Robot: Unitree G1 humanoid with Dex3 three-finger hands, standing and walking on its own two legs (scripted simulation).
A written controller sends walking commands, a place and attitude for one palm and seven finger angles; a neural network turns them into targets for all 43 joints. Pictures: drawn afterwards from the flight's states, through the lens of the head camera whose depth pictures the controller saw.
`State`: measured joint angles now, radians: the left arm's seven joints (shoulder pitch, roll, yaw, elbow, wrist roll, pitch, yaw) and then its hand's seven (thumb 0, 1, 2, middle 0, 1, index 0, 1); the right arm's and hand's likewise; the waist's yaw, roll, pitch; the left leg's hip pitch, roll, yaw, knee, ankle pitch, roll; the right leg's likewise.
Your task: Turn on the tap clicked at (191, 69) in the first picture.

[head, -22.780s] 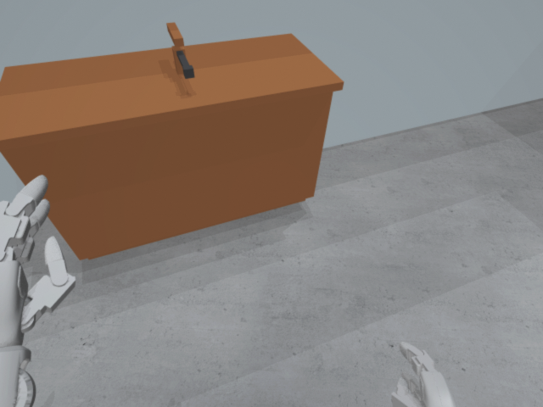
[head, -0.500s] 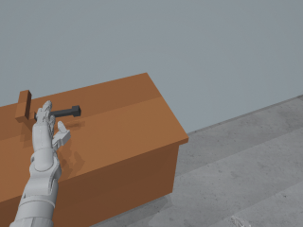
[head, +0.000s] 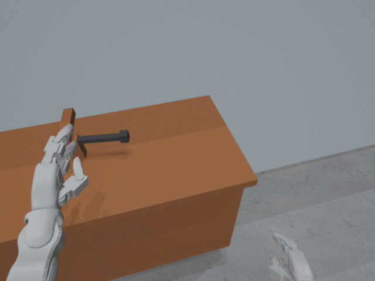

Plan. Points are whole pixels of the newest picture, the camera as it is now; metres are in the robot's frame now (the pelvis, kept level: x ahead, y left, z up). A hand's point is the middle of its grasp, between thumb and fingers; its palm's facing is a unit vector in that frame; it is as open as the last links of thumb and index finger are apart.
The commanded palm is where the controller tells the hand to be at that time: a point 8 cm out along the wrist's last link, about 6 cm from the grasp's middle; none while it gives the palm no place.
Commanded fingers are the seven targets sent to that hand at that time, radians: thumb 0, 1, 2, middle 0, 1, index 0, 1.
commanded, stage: draw the hand back beside the body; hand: left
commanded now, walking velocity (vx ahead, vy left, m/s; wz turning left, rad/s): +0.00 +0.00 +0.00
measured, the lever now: (124, 136) +0.51 +0.25 +0.00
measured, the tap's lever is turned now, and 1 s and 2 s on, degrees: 80 80 80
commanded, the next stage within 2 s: step back with the hand held close in 0.64 s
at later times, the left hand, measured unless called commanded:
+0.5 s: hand (50, 205) +0.19 +0.24 +0.15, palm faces +0.40 -0.85 -0.35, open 7.4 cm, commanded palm +0.15 +0.28 +0.17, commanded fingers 0.00 0.90 0.90 -0.20 -0.30 -0.20 -0.30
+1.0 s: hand (56, 205) +0.19 +0.23 +0.15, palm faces +0.35 -0.84 -0.42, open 7.4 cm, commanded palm +0.14 +0.27 +0.17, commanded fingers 0.00 0.90 0.90 -0.20 -0.30 -0.20 -0.30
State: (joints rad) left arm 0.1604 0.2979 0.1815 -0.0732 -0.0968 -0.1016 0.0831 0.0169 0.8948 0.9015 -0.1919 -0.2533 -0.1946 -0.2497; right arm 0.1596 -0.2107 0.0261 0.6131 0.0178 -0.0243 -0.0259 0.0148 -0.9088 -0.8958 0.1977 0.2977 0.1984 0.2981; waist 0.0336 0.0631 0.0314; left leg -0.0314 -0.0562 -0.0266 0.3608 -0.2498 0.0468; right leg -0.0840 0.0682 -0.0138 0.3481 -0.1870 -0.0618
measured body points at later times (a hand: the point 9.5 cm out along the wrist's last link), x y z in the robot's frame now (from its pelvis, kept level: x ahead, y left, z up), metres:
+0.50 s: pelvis +0.00 +0.00 +0.00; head -0.02 -0.02 +0.45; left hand +0.16 +0.29 +0.17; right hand +0.19 -0.22 -0.09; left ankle -0.03 +0.09 -0.75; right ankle +0.01 -0.08 -0.75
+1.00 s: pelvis -0.02 -0.01 +0.00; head -0.02 -0.03 +0.45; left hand +0.17 +0.28 +0.18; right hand +0.16 -0.25 -0.09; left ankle -0.03 +0.09 -0.75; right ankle +0.01 -0.08 -0.75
